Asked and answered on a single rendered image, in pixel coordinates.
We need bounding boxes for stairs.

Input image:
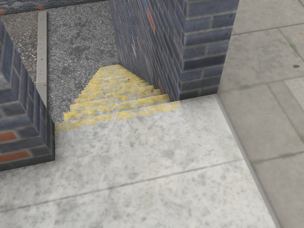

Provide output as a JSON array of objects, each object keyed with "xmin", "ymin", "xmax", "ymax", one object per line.
[{"xmin": 64, "ymin": 64, "xmax": 171, "ymax": 123}]

